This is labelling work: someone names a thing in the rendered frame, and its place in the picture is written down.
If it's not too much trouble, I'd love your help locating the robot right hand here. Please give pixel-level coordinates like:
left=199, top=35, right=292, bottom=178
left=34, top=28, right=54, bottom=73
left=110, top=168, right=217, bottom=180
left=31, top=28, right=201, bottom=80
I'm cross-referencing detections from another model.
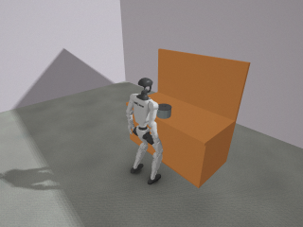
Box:
left=154, top=144, right=163, bottom=157

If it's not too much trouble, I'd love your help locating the right robot upper arm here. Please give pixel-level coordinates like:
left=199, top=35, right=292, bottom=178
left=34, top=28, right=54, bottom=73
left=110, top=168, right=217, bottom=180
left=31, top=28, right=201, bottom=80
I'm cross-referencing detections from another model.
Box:
left=148, top=100, right=159, bottom=128

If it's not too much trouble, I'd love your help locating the left robot upper arm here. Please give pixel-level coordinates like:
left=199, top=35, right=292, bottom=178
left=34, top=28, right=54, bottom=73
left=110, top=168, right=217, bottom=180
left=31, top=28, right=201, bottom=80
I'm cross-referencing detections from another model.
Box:
left=126, top=94, right=138, bottom=115

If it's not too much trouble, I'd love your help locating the robot left forearm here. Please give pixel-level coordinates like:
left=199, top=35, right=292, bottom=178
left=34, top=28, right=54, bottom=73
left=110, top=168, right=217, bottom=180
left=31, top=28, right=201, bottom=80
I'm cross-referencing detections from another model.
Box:
left=126, top=113, right=134, bottom=126

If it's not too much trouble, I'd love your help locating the lid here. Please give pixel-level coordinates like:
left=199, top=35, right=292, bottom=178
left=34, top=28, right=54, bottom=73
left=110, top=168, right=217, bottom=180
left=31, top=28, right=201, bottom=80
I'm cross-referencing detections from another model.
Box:
left=158, top=103, right=172, bottom=111

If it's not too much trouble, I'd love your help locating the robot right forearm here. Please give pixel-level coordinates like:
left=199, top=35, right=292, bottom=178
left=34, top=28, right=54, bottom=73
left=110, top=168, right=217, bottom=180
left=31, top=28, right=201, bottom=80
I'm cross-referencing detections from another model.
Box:
left=150, top=122, right=160, bottom=145

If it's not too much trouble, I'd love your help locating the table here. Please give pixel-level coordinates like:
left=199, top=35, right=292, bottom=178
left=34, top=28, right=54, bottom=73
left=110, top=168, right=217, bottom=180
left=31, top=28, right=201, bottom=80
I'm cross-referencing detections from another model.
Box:
left=126, top=48, right=251, bottom=188

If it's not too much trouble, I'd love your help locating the robot thigh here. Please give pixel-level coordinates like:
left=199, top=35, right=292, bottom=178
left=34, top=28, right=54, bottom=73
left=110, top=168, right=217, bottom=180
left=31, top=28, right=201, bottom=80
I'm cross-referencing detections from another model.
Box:
left=133, top=126, right=149, bottom=151
left=145, top=133, right=163, bottom=160

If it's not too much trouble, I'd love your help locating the right robot thigh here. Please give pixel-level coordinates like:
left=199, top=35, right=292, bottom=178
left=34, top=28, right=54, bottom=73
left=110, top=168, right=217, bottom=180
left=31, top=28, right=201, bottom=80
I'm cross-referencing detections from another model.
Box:
left=145, top=133, right=163, bottom=160

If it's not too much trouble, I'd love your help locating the left robot thigh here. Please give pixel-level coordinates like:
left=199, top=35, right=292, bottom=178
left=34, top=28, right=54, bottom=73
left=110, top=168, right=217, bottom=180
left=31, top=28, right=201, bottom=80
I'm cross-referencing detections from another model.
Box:
left=133, top=126, right=149, bottom=151

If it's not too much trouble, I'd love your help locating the pot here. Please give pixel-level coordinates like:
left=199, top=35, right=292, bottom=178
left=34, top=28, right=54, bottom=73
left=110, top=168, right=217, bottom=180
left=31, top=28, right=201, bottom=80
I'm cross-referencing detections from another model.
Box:
left=156, top=109, right=171, bottom=119

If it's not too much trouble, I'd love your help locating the robot left hand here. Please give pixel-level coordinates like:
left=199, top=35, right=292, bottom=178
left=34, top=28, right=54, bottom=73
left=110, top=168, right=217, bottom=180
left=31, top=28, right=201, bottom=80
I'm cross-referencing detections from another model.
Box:
left=128, top=124, right=134, bottom=134

